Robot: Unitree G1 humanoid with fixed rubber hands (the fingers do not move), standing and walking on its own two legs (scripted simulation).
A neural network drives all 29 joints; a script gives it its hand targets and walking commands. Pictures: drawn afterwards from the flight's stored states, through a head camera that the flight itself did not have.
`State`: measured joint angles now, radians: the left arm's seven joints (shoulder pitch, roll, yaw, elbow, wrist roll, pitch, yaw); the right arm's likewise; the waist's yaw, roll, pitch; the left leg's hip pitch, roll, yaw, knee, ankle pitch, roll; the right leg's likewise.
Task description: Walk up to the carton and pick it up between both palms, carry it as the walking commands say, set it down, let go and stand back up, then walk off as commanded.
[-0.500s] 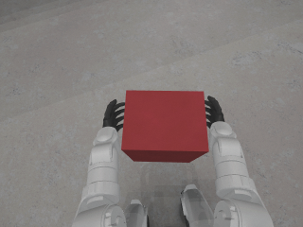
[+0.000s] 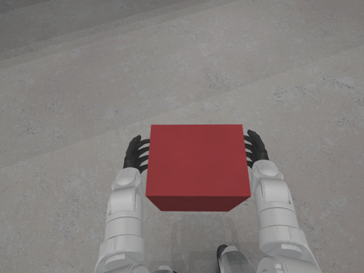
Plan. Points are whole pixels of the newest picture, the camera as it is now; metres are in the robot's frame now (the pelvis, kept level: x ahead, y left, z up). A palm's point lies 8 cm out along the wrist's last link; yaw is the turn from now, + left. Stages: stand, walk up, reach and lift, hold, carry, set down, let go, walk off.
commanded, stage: reach and lift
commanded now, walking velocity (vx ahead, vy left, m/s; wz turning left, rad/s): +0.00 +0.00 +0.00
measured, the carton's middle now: (195, 174) +0.35 -0.03 -0.09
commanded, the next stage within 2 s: none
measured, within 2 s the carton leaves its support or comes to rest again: neither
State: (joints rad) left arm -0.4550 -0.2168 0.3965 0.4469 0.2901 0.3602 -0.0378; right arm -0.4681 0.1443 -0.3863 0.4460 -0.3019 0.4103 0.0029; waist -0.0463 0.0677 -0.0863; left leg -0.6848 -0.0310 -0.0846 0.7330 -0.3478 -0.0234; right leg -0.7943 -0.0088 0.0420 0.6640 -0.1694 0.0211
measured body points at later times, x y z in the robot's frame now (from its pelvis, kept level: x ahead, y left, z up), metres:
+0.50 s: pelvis +0.01 +0.00 +0.03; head +0.04 -0.02 +0.48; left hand +0.35 +0.12 +0.05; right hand +0.34 -0.17 +0.03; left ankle +0.00 +0.14 -0.71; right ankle +0.08 -0.13 -0.71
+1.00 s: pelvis +0.02 +0.00 +0.04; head -0.02 -0.02 +0.48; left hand +0.34 +0.12 +0.09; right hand +0.32 -0.17 +0.07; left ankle +0.00 +0.14 -0.71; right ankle +0.08 -0.13 -0.71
